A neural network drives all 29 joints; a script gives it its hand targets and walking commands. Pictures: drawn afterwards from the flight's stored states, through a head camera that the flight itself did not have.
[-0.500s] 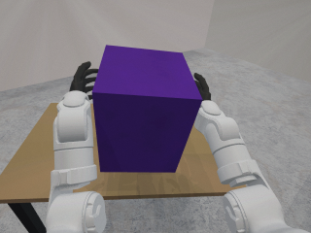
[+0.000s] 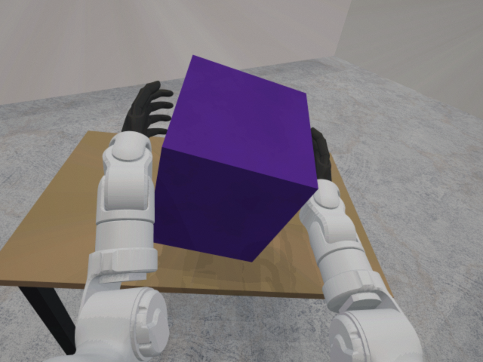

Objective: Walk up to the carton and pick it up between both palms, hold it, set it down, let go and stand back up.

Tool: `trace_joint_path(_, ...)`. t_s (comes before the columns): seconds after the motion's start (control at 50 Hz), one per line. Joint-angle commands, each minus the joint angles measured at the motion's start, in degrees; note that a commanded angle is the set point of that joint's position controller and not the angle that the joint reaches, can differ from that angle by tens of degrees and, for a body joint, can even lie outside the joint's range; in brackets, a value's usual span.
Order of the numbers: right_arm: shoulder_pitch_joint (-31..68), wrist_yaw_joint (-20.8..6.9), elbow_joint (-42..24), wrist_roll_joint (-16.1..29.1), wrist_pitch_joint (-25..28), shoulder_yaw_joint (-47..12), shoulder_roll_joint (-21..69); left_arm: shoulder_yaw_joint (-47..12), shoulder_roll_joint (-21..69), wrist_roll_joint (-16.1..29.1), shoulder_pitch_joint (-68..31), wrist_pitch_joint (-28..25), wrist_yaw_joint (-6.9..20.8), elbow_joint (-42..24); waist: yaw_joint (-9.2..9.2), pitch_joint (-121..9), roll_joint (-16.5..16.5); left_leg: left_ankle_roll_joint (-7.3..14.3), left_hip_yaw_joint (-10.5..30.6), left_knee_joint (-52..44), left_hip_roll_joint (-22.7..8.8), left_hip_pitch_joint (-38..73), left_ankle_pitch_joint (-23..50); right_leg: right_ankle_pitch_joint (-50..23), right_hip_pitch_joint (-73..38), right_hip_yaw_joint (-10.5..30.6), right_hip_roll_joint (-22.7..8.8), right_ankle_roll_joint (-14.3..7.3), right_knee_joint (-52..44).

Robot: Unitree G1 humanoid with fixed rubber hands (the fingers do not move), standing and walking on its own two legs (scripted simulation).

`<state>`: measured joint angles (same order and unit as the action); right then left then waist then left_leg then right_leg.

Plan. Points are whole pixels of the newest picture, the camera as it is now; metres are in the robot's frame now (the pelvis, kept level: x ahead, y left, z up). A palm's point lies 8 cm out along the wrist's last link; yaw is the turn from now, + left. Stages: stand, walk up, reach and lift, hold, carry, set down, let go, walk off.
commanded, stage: set down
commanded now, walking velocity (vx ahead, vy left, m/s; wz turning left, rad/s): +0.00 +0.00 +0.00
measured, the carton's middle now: (225, 168) +0.41 +0.02 +0.16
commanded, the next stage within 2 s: none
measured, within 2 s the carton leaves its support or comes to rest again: neither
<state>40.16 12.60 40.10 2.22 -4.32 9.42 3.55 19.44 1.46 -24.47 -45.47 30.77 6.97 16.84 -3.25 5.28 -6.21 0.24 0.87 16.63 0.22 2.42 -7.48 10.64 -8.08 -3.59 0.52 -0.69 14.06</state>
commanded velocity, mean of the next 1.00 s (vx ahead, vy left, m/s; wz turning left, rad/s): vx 0.00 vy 0.00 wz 0.00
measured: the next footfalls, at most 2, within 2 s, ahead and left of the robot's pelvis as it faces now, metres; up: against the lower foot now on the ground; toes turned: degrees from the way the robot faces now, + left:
none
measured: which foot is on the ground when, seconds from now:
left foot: down 0.00-1.00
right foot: down 0.00-1.00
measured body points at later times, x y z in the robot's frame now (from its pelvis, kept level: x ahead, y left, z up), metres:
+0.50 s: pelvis +0.01 +0.02 +0.00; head -0.02 +0.06 +0.45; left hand +0.42 +0.16 +0.20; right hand +0.40 -0.13 +0.16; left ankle +0.04 +0.12 -0.75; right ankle -0.01 -0.10 -0.75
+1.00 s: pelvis +0.01 +0.01 +0.00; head +0.00 +0.05 +0.45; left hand +0.44 +0.15 +0.16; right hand +0.40 -0.14 +0.13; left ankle +0.04 +0.12 -0.75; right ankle -0.01 -0.10 -0.75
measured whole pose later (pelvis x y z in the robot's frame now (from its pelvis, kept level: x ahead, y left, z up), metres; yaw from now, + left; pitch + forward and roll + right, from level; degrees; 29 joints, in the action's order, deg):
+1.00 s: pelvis +0.01 +0.01 +0.00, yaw -2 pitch -6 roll +0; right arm 38.9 11.6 47.1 -5.2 3.4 16.8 4.6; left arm 21.3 1.7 -21.9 -45.5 17.1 4.2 34.6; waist -0.8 3.9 -4.4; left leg 0.9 -1.6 16.4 0.2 -2.6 -7.9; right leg 10.0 -2.3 -1.2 0.3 0.1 13.7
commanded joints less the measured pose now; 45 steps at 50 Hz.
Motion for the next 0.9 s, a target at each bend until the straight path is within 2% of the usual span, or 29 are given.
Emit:
trace_joint_path(0.0,46.4,-6.7,-22.0,2.3,10.0,-20.2,19.2,-23.2,28.4,7.6,-23.4,-2.6,6.5,-1.2,-2.35,-24.4,7.3,-1.0,-4.6,2.9,1.4,12.1,19.7,-19.1,0.7,-4.7,1.4,3.4,-0.4)
trace_joint_path(0.02,47.1,-6.4,-24.3,3.4,10.6,-22.4,19.8,-24.2,28.5,8.2,-20.9,-2.8,6.0,-3.0,-0.43,-25.6,7.8,-1.5,-4.6,4.0,1.5,13.0,23.4,-22.7,0.1,-4.1,1.7,3.2,0.1)
trace_joint_path(0.04,46.1,-6.4,-23.0,3.5,10.7,-22.6,19.6,-25.2,28.2,8.4,-24.1,-3.3,5.4,-5.6,-1.86,-26.7,9.0,-2.3,-4.2,4.6,1.6,13.8,25.1,-22.0,2.3,-4.6,1.8,3.5,0.6)
trace_joint_path(0.06,46.7,-6.4,-25.1,4.6,11.0,-24.6,20.7,-26.0,29.0,9.5,-23.5,-3.7,4.9,-4.9,0.60,-28.5,7.4,-1.6,-4.4,4.6,0.9,13.5,24.8,-21.5,0.4,-4.5,2.4,3.4,0.5)
trace_joint_path(0.08,46.2,-6.6,-24.8,5.3,10.7,-24.1,20.1,-28.0,29.3,10.9,-24.6,-4.1,4.3,-5.4,-0.83,-29.6,6.5,-1.6,-4.2,5.0,1.0,13.2,25.0,-21.0,0.9,-4.4,2.6,3.4,-0.1)
trace_joint_path(0.1,45.7,-6.8,-21.0,4.4,10.0,-22.9,19.5,-25.5,28.7,8.8,-23.0,-3.7,4.0,-1.8,0.20,-25.1,8.3,-1.5,-4.9,4.4,1.1,11.6,22.5,-19.2,2.8,-3.6,1.4,3.2,-0.4)
trace_joint_path(0.12,44.6,-7.1,-22.0,4.5,10.2,-22.4,19.2,-27.1,29.3,10.3,-23.3,-4.3,3.8,-4.2,-1.39,-26.6,7.6,-1.3,-4.6,3.9,1.3,10.9,20.7,-17.2,2.4,-4.4,1.8,2.7,-0.5)
trace_joint_path(0.16,45.8,-7.4,-21.3,3.6,9.6,-22.1,20.2,-26.9,28.7,9.6,-23.9,-3.4,3.7,-1.7,0.46,-24.7,7.7,-0.9,-5.0,2.7,0.6,10.2,16.7,-12.8,3.2,-3.7,1.8,2.7,-1.3)
trace_joint_path(0.18,45.7,-7.6,-21.9,2.7,9.7,-21.2,20.7,-25.9,28.1,10.6,-24.7,-3.8,3.8,-0.8,-0.48,-27.3,6.7,-0.8,-5.1,2.6,0.7,10.1,17.0,-13.4,4.2,-4.5,1.8,3.3,-1.4)
trace_joint_path(0.2,45.4,-7.8,-19.6,3.2,9.3,-21.3,20.3,-23.9,29.0,8.6,-22.5,-3.5,3.7,1.6,1.50,-24.5,6.4,-0.5,-5.1,1.9,0.8,8.9,14.3,-12.1,3.5,-3.7,1.3,3.2,-1.3)
trace_joint_path(0.24,46.0,-8.6,-19.5,2.4,9.5,-19.1,20.1,-24.7,29.6,9.9,-25.9,-4.2,3.4,0.2,-0.41,-27.0,7.4,-0.8,-5.1,2.3,0.7,10.2,15.0,-10.6,6.2,-4.5,2.0,2.7,-1.1)
trace_joint_path(0.26,46.1,-8.9,-18.6,2.2,9.7,-18.9,18.5,-23.4,28.7,9.4,-22.8,-4.4,3.2,2.0,0.88,-24.3,7.3,-0.9,-5.5,2.3,0.4,9.8,16.5,-10.7,6.3,-4.0,2.2,3.0,-1.2)
trace_joint_path(0.28,44.6,-8.8,-17.0,2.0,9.8,-18.5,18.8,-24.8,29.8,9.8,-23.9,-4.6,2.9,1.5,-0.75,-24.5,8.4,-1.1,-4.9,2.4,0.0,9.3,16.9,-9.0,6.2,-4.1,2.2,2.5,-1.6)
trace_joint_path(0.3,46.8,-9.2,-18.0,1.8,9.9,-19.2,19.7,-23.5,30.2,9.4,-24.1,-4.8,2.7,2.3,2.90,-26.1,9.3,-1.4,-5.4,2.6,0.3,11.0,17.2,-8.2,6.7,-3.6,2.8,2.3,-2.0)
trace_joint_path(0.32,43.7,-9.2,-13.1,0.5,9.1,-16.5,19.8,-22.1,29.4,8.3,-24.1,-5.0,2.8,4.9,0.07,-22.5,7.0,-1.5,-4.8,2.1,0.2,9.9,14.8,-6.7,6.9,-4.2,2.5,2.2,-2.6)
trace_joint_path(0.36,42.3,-9.1,-12.6,-0.2,8.9,-17.0,20.7,-20.3,28.6,7.8,-22.3,-4.8,3.6,6.3,1.60,-20.6,6.2,-0.9,-5.2,1.2,-0.1,8.6,13.5,-7.2,5.7,-3.8,2.0,2.5,-2.3)
trace_joint_path(0.4,43.8,-9.3,-13.0,-1.2,9.7,-15.0,19.0,-21.2,29.1,8.4,-22.4,-6.0,3.9,5.9,-0.03,-24.5,7.1,-1.2,-5.5,0.5,-0.1,8.6,14.1,-7.4,5.0,-4.0,2.2,2.3,-1.8)
trace_joint_path(0.48,41.7,-9.4,-11.2,-2.9,10.8,-15.6,21.6,-21.3,29.5,7.7,-23.5,-8.1,3.7,6.2,0.33,-25.9,6.5,-1.7,-5.3,3.0,-0.1,10.3,21.5,-13.6,4.3,-4.0,2.5,2.5,-1.0)
trace_joint_path(0.5,43.5,-9.6,-14.0,-2.5,11.7,-15.9,21.0,-23.2,31.0,9.2,-24.2,-9.0,3.5,4.8,-0.27,-30.4,8.3,-2.6,-5.3,4.1,0.4,12.6,26.2,-15.2,5.2,-4.1,3.2,2.3,-0.6)
trace_joint_path(0.52,44.6,-9.4,-13.0,-2.7,11.7,-16.0,20.7,-21.5,30.5,8.5,-24.6,-9.7,3.3,6.6,1.43,-28.2,8.4,-2.6,-5.0,4.3,-0.2,11.4,25.5,-14.2,6.4,-4.2,3.1,2.2,-0.8)
trace_joint_path(0.56,42.5,-9.2,-10.4,-2.9,11.7,-14.6,21.7,-22.4,30.4,9.5,-26.8,-10.2,3.2,4.9,-0.37,-27.3,10.6,-2.9,-5.4,3.6,0.3,10.7,22.7,-13.6,6.9,-4.0,2.4,1.8,-0.9)
trace_joint_path(0.58,43.8,-9.1,-10.8,-3.3,12.0,-14.2,20.8,-21.8,30.4,8.7,-26.8,-10.1,3.3,7.3,-0.97,-25.4,8.7,-2.7,-5.2,3.2,0.4,9.1,20.3,-13.0,6.3,-4.6,2.2,2.3,-1.4)
trace_joint_path(0.64,42.0,-8.8,-9.9,-4.1,11.6,-16.0,23.6,-20.6,29.8,8.3,-26.7,-10.8,4.1,8.8,0.77,-25.9,5.3,-1.2,-5.7,2.1,0.8,6.8,17.1,-17.1,2.5,-3.4,1.0,2.9,-0.7)
trace_joint_path(0.72,42.8,-8.8,-8.8,-5.8,12.4,-13.0,23.7,-18.6,30.2,7.4,-27.6,-11.9,3.8,11.3,0.86,-26.8,6.8,-1.9,-6.0,1.4,0.9,5.4,14.9,-15.5,3.1,-3.7,1.1,3.3,-0.4)
trace_joint_path(0.74,42.5,-9.0,-8.5,-5.4,12.2,-14.2,24.4,-18.5,29.6,7.3,-26.6,-12.3,3.9,11.8,2.71,-25.6,5.8,-1.4,-6.7,0.7,1.2,4.5,13.3,-16.9,1.6,-2.8,0.4,3.4,-0.3)
trace_joint_path(0.76,41.5,-9.1,-8.6,-6.1,12.2,-14.2,25.2,-16.7,29.5,6.4,-25.1,-12.3,4.1,12.5,1.56,-27.6,6.1,-1.5,-7.0,0.7,1.7,5.3,15.2,-19.3,1.5,-3.0,0.7,3.6,0.0)
trace_joint_path(0.8,41.6,-8.8,-8.7,-6.6,12.7,-14.4,25.2,-16.8,29.5,7.5,-25.6,-13.3,4.4,13.2,2.38,-26.5,5.1,-1.1,-6.5,0.6,1.1,4.6,15.7,-19.8,0.7,-2.6,1.0,3.8,0.3)
trace_joint_path(0.84,43.0,-8.8,-7.5,-7.7,13.2,-13.1,24.8,-15.2,29.8,6.5,-26.9,-14.3,4.8,15.8,1.30,-26.1,3.2,-0.9,-6.7,0.2,1.4,4.4,14.7,-19.7,2.1,-3.8,0.8,4.2,0.2)
trace_joint_path(0.88,42.9,-9.5,-7.1,-8.5,13.5,-11.8,25.0,-15.2,30.0,6.3,-26.4,-14.8,4.5,15.4,2.77,-27.0,6.2,-1.2,-6.5,0.8,0.3,4.7,15.6,-18.1,2.3,-3.3,0.6,3.1,0.7)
